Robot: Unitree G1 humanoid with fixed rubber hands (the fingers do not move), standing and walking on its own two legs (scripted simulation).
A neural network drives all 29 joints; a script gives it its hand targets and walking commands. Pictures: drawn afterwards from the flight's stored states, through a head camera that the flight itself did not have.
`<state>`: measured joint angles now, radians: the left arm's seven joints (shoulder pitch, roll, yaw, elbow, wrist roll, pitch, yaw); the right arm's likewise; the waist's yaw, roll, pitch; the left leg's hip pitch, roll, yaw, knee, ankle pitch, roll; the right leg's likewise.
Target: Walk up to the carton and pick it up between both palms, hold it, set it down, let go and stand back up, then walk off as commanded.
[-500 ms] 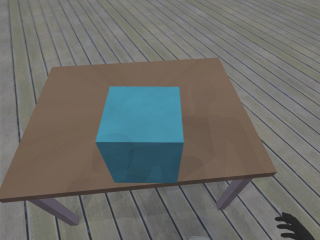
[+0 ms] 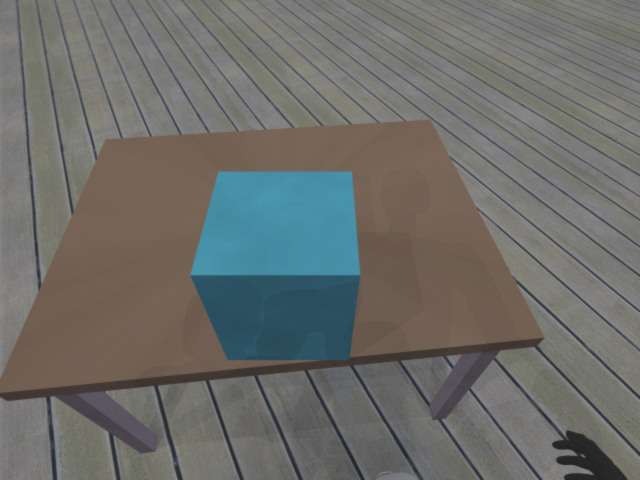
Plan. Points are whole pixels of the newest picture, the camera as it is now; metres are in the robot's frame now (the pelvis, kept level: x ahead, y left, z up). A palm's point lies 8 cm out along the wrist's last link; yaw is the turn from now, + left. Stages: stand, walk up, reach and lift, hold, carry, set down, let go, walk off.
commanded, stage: walk up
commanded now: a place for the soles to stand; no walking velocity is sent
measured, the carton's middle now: (286, 270) +0.45 +0.06 -0.04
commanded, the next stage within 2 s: stand in 0.36 s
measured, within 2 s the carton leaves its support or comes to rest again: neither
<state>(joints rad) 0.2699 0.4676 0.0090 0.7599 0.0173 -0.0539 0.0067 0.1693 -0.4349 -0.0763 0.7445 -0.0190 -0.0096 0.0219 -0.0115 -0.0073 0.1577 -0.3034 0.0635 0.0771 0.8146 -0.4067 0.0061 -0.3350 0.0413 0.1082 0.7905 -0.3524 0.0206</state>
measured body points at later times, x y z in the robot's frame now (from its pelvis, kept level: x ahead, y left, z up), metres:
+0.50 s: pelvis +0.01 +0.00 +0.00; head +0.03 +0.01 +0.45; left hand +0.11 +0.33 -0.09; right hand +0.14 -0.33 -0.08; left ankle +0.03 +0.12 -0.70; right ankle +0.05 -0.14 -0.70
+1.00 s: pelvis +0.00 +0.00 +0.01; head +0.04 +0.00 +0.46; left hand +0.19 +0.29 -0.08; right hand +0.14 -0.31 -0.07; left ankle +0.03 +0.12 -0.70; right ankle +0.05 -0.14 -0.70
